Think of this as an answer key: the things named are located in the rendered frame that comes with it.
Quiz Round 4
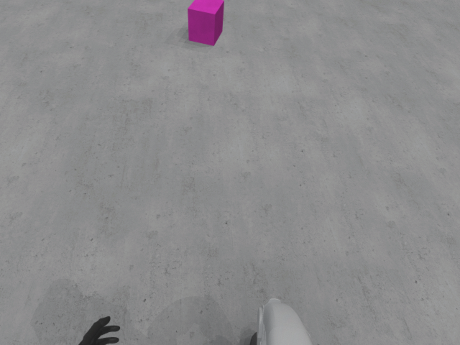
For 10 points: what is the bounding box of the carton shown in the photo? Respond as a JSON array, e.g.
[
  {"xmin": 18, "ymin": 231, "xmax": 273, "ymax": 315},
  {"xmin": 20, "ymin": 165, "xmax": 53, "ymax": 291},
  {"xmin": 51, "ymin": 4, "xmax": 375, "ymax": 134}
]
[{"xmin": 188, "ymin": 0, "xmax": 224, "ymax": 46}]

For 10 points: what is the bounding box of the right robot thigh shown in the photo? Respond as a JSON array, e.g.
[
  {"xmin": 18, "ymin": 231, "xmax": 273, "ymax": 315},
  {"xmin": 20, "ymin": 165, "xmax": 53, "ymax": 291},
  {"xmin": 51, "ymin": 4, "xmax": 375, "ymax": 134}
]
[{"xmin": 257, "ymin": 303, "xmax": 313, "ymax": 345}]

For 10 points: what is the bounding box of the robot left hand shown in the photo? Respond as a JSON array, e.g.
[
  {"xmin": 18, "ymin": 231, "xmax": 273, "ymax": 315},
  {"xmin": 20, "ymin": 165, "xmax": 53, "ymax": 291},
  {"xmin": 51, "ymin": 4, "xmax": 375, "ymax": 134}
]
[{"xmin": 79, "ymin": 316, "xmax": 120, "ymax": 345}]

